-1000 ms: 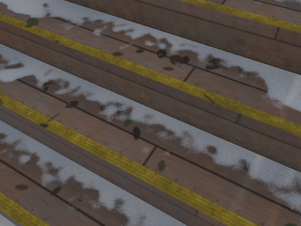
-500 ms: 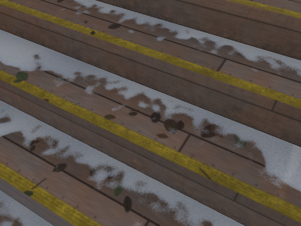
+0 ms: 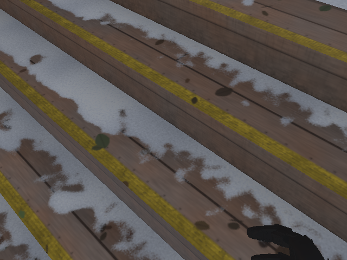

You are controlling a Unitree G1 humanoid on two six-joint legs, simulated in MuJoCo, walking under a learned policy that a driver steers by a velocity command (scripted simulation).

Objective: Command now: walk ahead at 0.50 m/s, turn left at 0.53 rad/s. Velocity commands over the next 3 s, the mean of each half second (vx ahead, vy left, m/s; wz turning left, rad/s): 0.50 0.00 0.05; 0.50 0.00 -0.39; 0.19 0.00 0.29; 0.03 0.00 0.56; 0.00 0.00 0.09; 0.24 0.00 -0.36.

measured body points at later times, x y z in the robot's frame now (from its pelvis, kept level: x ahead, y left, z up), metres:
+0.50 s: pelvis +0.32 -0.02 +0.16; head +0.31 -0.03 +0.61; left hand +0.53 +0.14 +0.07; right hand +0.22 -0.21 +0.00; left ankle +0.15 +0.06 -0.58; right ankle +0.47 -0.13 -0.39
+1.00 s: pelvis +0.62 -0.05 +0.30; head +0.61 -0.04 +0.75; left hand +0.70 +0.17 +0.15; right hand +0.77 -0.30 +0.22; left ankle +0.73 +0.03 -0.41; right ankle +0.47 -0.12 -0.41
